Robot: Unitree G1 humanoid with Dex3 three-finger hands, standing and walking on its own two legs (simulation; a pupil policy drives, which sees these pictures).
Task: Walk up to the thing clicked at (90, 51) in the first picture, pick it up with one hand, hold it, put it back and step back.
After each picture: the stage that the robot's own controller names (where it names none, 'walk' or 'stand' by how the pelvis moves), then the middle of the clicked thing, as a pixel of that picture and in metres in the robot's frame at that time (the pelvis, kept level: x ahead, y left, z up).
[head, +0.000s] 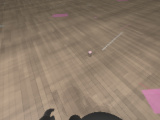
stand; (90, 54) +1.33 +0.07 -0.72
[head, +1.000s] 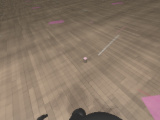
walk; (85, 60) +1.19 +0.24 -0.71
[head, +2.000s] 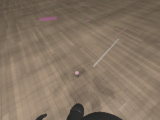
walk; (77, 74) +0.72 +0.29 -0.71
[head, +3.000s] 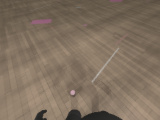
walk; (73, 93) +0.42 +0.23 -0.70
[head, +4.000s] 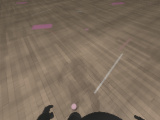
stand; (74, 107) +0.26 +0.20 -0.71
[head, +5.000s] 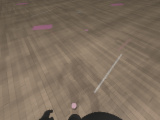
stand; (74, 106) +0.28 +0.20 -0.72
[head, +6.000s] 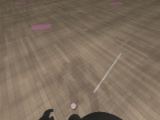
stand; (73, 106) +0.27 +0.21 -0.72
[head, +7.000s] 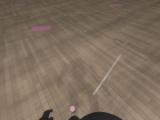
stand; (72, 109) +0.25 +0.22 -0.72
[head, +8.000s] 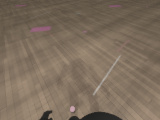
stand; (72, 109) +0.25 +0.22 -0.73
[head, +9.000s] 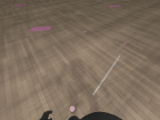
go down; (72, 109) +0.25 +0.21 -0.72
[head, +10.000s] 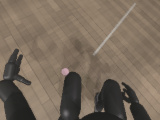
go down; (65, 72) +0.33 +0.24 -0.36
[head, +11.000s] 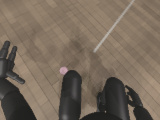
go down; (64, 71) +0.33 +0.25 -0.30
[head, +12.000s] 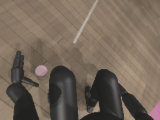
close in; (41, 71) +0.30 +0.28 -0.21
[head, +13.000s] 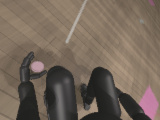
close; (36, 70) +0.32 +0.27 -0.20
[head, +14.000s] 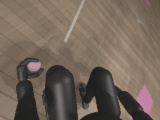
close; (34, 69) +0.32 +0.28 -0.20
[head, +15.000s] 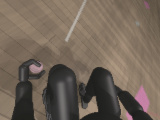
lift; (35, 70) +0.30 +0.28 -0.21
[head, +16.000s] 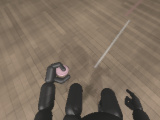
lift; (63, 75) +0.30 +0.20 +0.01
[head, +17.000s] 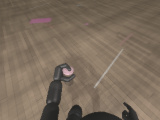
hold; (68, 76) +0.31 +0.17 +0.03
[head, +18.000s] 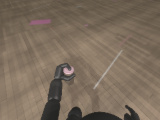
hold; (68, 75) +0.32 +0.18 +0.02
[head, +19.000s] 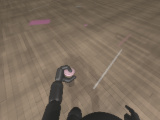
hold; (69, 77) +0.32 +0.17 +0.01
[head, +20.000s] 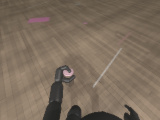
crouch; (68, 77) +0.32 +0.17 +0.00
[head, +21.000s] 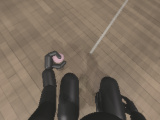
lower; (59, 62) +0.39 +0.24 -0.08
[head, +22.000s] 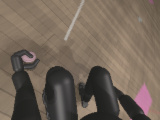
lower; (30, 61) +0.37 +0.30 -0.21
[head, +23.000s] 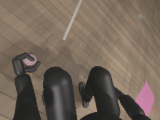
lower; (30, 64) +0.36 +0.29 -0.21
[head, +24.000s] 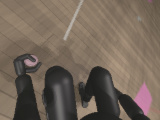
lower; (31, 64) +0.35 +0.29 -0.21
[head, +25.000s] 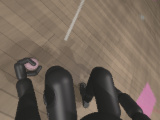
lower; (32, 68) +0.33 +0.29 -0.21
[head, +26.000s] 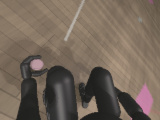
open; (36, 68) +0.32 +0.27 -0.21
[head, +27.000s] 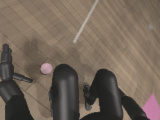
stand; (45, 69) +0.31 +0.25 -0.22
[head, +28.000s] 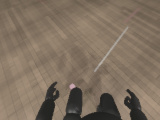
walk; (72, 87) +0.32 +0.21 -0.53
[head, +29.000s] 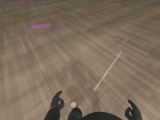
stand; (74, 105) +0.30 +0.19 -0.66
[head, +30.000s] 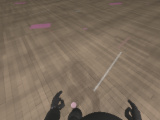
stand; (74, 106) +0.29 +0.19 -0.66
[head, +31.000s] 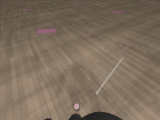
stand; (76, 107) +0.32 +0.17 -0.72
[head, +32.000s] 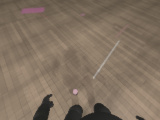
walk; (75, 92) +0.34 +0.15 -0.70
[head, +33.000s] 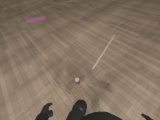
walk; (77, 81) +0.55 +0.25 -0.70
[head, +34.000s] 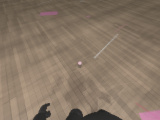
stand; (79, 64) +0.91 +0.22 -0.70
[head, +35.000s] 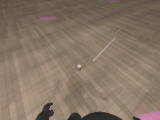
stand; (79, 67) +0.91 +0.23 -0.71
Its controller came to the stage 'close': yes
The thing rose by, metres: 0.71
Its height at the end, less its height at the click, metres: +0.00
